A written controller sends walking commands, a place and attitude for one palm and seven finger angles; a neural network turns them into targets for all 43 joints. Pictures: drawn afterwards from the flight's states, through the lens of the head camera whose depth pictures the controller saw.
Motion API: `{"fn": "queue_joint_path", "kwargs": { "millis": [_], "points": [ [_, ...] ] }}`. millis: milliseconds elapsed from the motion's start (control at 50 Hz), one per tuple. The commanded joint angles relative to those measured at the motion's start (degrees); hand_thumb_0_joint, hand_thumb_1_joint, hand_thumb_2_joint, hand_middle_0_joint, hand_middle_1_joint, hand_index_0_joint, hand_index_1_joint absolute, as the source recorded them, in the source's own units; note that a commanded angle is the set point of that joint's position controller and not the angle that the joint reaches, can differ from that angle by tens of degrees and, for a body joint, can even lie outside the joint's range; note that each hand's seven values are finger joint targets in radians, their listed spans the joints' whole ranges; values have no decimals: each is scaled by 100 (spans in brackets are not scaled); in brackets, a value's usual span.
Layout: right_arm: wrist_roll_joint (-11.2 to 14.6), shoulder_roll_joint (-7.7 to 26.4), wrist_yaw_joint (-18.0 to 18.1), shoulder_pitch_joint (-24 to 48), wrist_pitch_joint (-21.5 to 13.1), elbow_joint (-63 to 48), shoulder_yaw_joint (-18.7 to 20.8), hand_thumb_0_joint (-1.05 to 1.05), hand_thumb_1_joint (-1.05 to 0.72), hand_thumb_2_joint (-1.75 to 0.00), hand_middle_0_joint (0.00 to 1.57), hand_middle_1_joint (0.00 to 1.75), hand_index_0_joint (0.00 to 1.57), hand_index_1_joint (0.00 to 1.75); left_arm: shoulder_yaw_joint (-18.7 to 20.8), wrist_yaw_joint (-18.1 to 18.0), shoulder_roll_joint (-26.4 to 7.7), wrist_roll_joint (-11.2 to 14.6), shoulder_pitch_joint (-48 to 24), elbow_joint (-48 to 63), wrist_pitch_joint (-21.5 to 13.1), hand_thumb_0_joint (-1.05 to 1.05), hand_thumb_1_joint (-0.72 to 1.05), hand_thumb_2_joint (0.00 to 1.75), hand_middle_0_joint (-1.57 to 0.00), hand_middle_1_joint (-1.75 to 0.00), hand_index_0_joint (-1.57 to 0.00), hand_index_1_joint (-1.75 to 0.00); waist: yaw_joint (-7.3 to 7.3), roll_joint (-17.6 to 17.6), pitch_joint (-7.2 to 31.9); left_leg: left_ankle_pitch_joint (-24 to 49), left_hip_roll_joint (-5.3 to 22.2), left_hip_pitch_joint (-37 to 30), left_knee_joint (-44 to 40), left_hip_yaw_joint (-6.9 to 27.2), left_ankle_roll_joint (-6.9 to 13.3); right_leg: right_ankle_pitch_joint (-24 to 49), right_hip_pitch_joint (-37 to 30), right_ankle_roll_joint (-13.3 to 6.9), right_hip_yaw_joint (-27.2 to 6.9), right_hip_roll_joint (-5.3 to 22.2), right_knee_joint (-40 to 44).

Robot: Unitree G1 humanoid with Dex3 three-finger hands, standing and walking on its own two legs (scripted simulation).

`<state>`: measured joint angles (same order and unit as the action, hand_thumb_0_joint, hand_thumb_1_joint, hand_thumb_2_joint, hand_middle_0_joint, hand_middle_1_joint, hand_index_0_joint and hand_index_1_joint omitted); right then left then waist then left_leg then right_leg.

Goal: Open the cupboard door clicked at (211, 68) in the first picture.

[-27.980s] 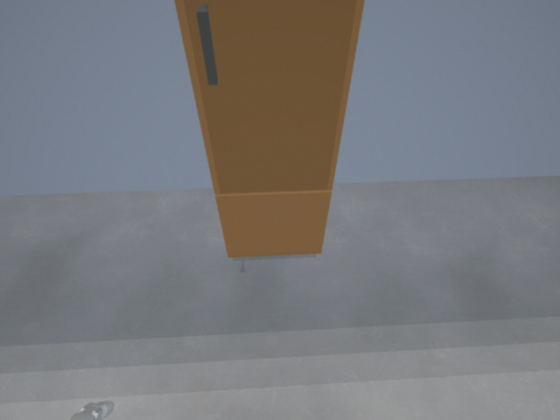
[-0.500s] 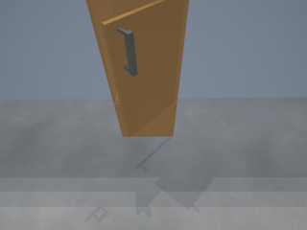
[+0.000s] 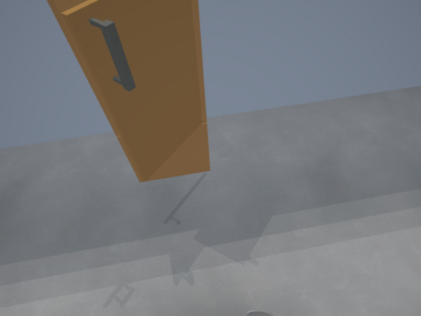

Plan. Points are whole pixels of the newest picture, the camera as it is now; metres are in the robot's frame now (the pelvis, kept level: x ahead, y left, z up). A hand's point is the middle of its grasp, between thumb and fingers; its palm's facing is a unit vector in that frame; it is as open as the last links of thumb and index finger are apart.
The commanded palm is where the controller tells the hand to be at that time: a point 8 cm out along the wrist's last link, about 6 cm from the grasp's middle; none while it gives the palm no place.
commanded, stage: walk to a spot facing it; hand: left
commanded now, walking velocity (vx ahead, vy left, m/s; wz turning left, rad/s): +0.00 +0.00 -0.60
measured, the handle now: (113, 56) +0.59 +0.25 +0.16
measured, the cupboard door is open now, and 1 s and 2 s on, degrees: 45 45 45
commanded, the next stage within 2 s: none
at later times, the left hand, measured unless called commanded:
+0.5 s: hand out of the picture +0.09 +0.21 -0.16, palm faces -0.18 -0.95 -0.25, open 7.4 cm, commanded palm none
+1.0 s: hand (166, 294) +0.18 +0.12 -0.17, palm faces -0.55 -0.81 -0.21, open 7.4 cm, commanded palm none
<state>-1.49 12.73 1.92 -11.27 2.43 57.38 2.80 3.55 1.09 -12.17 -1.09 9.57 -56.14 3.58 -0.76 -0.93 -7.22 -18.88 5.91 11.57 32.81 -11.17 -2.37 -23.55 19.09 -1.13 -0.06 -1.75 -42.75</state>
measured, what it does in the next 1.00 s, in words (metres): steps on the spot, turning right: left foot, then right foot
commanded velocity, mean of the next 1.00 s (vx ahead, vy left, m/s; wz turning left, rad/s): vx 0.05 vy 0.00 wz -0.60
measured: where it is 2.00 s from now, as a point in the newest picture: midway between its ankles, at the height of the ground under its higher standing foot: outside the picture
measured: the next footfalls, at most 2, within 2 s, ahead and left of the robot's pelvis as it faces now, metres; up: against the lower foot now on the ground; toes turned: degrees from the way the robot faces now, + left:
left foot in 0.48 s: +0.06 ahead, +0.16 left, +0.00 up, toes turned -18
right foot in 0.74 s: -0.01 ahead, -0.15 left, +0.00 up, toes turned -25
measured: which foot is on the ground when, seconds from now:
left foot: down 0.00-0.02, up 0.04-0.46, down 0.48-0.72, up 0.74-0.92, down 0.94-1.00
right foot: down 0.00-0.48, up 0.50-0.72, down 0.74-0.94, up 0.96-1.00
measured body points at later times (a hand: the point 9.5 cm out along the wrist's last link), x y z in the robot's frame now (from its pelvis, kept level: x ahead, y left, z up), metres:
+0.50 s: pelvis -0.01 +0.02 +0.01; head +0.05 +0.01 +0.45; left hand +0.10 +0.26 -0.14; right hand +0.06 -0.26 -0.13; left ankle +0.02 +0.17 -0.73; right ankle +0.01 -0.09 -0.72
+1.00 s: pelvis -0.01 +0.01 +0.00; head +0.03 -0.01 +0.45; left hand +0.21 +0.17 -0.15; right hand -0.12 -0.26 -0.13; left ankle +0.07 +0.11 -0.73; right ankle -0.06 -0.12 -0.70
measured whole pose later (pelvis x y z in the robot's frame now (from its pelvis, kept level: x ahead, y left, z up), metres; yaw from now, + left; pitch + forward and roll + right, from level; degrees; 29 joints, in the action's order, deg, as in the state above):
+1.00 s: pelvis -0.01 +0.01 +0.00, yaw -35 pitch +1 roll -1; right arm -1.6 14.6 1.9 -13.2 -0.1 51.0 2.5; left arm 4.5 1.9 -14.1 -1.2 8.5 -52.5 4.4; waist 1.2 1.3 -5.1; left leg -18.1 4.7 18.4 35.1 -4.2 -1.3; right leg -25.7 27.7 0.6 -3.8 -2.5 -49.5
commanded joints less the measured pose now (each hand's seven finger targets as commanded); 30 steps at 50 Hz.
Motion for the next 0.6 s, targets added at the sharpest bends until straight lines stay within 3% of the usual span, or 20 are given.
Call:
{"fn": "queue_joint_path", "kwargs": {
  "millis": [0, 20, 40, 60, 80, 100, 120, 200, 300, 360, 400, 420, 440, 460, 480, 500, 520, 540, 580],
  "points": [
    [106, 613, -11, 582, -61, -893, 225, 0, -90, -90, 20, 30, 20, 30, 432, -163, -1697, -80, 1056, 260, -273, 0, 90, 90, -20, -30, -20, -30, -467, 2068, 633, -1793, -476, 1899, 2791, 448, -85, 3391, -1115, -943, -3283, 2259, 2773],
    [110, 680, -15, 411, 11, -768, 243, 0, -90, -90, 20, 30, 20, 30, 420, -207, -1682, -16, 987, 300, -241, 0, 90, 90, -20, -30, -20, -30, -376, 1302, 693, -1726, -297, 1876, 3402, 1180, -22, 1891, -844, -1275, -3240, 2194, 2813],
    [98, 647, -11, 591, 11, -737, 259, 0, -90, -90, 20, 30, 20, 30, 399, -249, -1398, -28, 565, 411, -228, 0, 90, 90, -20, -30, -20, -30, -192, 1027, 438, -1248, -231, 2135, 3670, 1380, -16, 1553, -647, -1224, -3193, 1846, 2731],
    [74, 624, -23, 540, 10, -704, 259, 0, -90, -90, 20, 30, 20, 30, 354, -266, -1232, -21, 339, 479, -245, 0, 90, 90, -20, -30, -20, -30, -68, 950, 413, -857, -160, 2152, 3702, 1426, -48, 1680, -610, -1123, -2866, 1668, 2648],
    [63, 572, -28, 448, -4, -683, 233, 0, -90, -90, 20, 30, 20, 30, 336, -281, -1090, -14, 302, 512, -278, 0, 90, 90, -20, -30, -20, -30, -4, 820, 628, -623, -157, 2055, 3588, 1418, -79, 2033, -728, -1071, -2651, 1547, 2549],
    [74, 495, -27, 355, -29, -650, 226, 0, -90, -90, 20, 30, 20, 30, 338, -305, -1048, -27, 336, 489, -306, 0, 90, 90, -20, -30, -20, -30, 20, 682, 973, -574, -175, 1915, 3328, 1374, -101, 2534, -1043, -1041, -2512, 1450, 2373],
    [80, 425, -24, 386, -22, -638, 206, 0, -90, -90, 20, 30, 20, 30, 345, -301, -1057, -18, 445, 469, -317, 0, 90, 90, -20, -30, -20, -30, -31, 586, 1056, -534, -229, 1860, 3154, 1306, -123, 2835, -1174, -1001, -2388, 1375, 2314],
    [118, 351, -5, 574, -34, -750, 203, 0, -90, -90, 20, 30, 20, 30, 374, -281, -1089, -37, 711, 344, -299, 0, 90, 90, -20, -30, -20, -30, -151, 842, 1126, -576, -371, 1795, 2387, 1244, -145, 3182, -1554, -962, -2491, 1225, 2257],
    [155, 390, 14, 757, -72, -889, 220, 0, -90, -90, 20, 30, 20, 30, 421, -247, -1162, -76, 692, 410, -242, 0, 90, 90, -20, -30, -20, -30, -198, 917, 1052, -710, -491, 1447, 1628, 1298, -85, 2753, -1324, -994, -2875, 1144, 2313],
    [188, 422, 37, 613, -116, -904, 213, 0, -90, -90, 20, 30, 20, 30, 433, -222, -1225, -66, 515, 505, -203, 0, 90, 90, -20, -30, -20, -30, -106, 907, 1075, -609, -613, 919, 717, 1322, 3, 2723, -1015, -884, -3031, 1001, 2237],
    [196, 491, 76, 161, -168, -771, 229, 0, -90, -90, 20, 30, 20, 30, 403, -221, -1149, -35, 241, 558, -190, 0, 90, 90, -20, -30, -20, -30, 150, 854, 1223, 52, -582, -218, -565, 1326, 59, 2387, -335, -535, -2889, 758, 1970],
    [158, 752, 130, -142, -231, -705, 261, 0, -90, -90, 20, 30, 20, 30, 361, -201, -963, 19, 126, 661, -180, 0, 90, 90, -20, -30, -20, -30, 319, 218, 1266, 109, -14, -1173, -1363, 1806, 260, 1500, 604, -241, -2457, 334, 1574],
    [44, 1344, 163, -85, -266, -790, 367, 0, -90, -90, 20, 30, 20, 30, 285, -103, -639, 89, 188, 790, -179, 0, 90, 90, -20, -30, -20, -30, 276, -1536, 1099, 12, 1475, -1656, -1935, 3338, 766, -177, 1803, 134, -1291, -457, 396],
    [1, 1498, 201, -53, -235, -912, 370, 0, -90, -90, 20, 30, 20, 30, 320, -40, -838, 27, -77, 945, -212, 0, 90, 90, -20, -30, -20, -30, 316, -1368, 842, 569, 2368, -761, -2082, 3756, 1349, -1033, 1720, 363, -470, -253, -1080],
    [-68, 1480, 179, 178, -265, -1093, 337, 0, -90, -90, 20, 30, 20, 30, 377, 36, -836, -44, -42, 1036, -247, 0, 90, 90, -20, -30, -20, -30, 162, -497, 779, 981, 2354, 39, -1890, 3543, 1583, -828, 1413, 407, -441, 55, -1997],
    [-96, 1229, 147, 245, -318, -1033, 281, 0, -90, -90, 20, 30, 20, 30, 388, 27, -874, -87, -69, 873, -186, 0, 90, 90, -20, -30, -20, -30, 34, -858, 876, 2158, 1815, -192, -1553, 3034, 1382, -653, 1574, 432, -448, 39, -2240],
    [-85, 1105, 138, 290, -316, -1067, 247, 0, -90, -90, 20, 30, 20, 30, 367, 53, -805, -45, -52, 857, -174, 0, 90, 90, -20, -30, -20, -30, 7, -1066, 832, 2896, 1494, -283, -1289, 2326, 1211, -552, 1586, 450, -331, 123, -2280],
    [-95, 1026, 139, 336, -303, -1095, 240, 0, -90, -90, 20, 30, 20, 30, 321, 80, -714, -15, -92, 897, -154, 0, 90, 90, -20, -30, -20, -30, -6, -1135, 795, 3282, 1239, -321, -1064, 1774, 1041, -539, 1422, 447, -176, 184, -1919],
    [-106, 1109, 130, 179, -283, -1053, 265, 0, -90, -90, 20, 30, 20, 30, 248, 131, -630, -18, -88, 946, -148, 0, 90, 90, -20, -30, -20, -30, 62, -1404, 986, 3483, 1017, -405, -751, 1249, 779, -418, 740, 388, 277, 123, -788]
  ]
}}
